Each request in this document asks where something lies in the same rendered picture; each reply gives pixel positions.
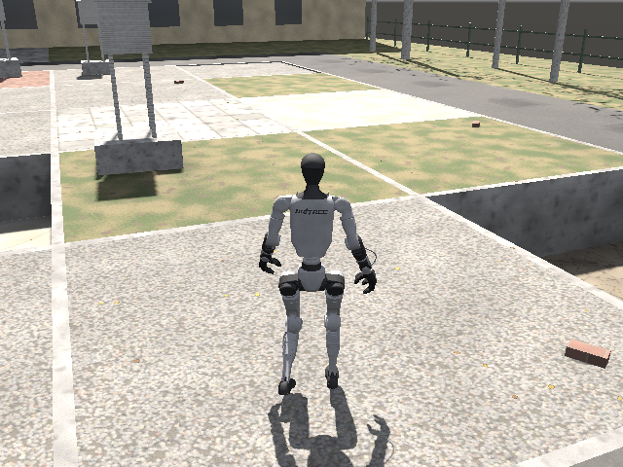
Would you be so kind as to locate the robot right hand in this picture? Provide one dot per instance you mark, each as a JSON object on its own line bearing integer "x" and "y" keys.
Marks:
{"x": 369, "y": 278}

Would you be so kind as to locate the left robot foot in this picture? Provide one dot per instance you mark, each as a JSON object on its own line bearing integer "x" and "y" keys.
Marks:
{"x": 284, "y": 387}

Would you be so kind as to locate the right robot foot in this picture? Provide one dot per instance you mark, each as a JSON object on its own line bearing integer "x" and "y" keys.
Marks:
{"x": 332, "y": 381}

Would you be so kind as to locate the right robot upper arm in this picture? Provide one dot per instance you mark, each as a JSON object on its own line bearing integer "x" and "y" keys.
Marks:
{"x": 342, "y": 205}

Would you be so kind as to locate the robot left forearm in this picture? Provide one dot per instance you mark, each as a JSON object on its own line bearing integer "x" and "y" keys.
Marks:
{"x": 267, "y": 251}

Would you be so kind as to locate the left robot upper arm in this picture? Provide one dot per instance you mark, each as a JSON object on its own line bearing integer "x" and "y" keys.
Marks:
{"x": 282, "y": 204}

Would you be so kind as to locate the robot foot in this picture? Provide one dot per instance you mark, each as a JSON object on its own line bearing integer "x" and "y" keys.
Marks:
{"x": 332, "y": 381}
{"x": 284, "y": 387}

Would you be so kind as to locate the robot right forearm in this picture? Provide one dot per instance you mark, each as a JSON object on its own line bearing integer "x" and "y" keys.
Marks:
{"x": 361, "y": 258}

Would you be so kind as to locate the robot left hand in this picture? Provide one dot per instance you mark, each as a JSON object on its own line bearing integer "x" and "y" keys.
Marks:
{"x": 263, "y": 265}

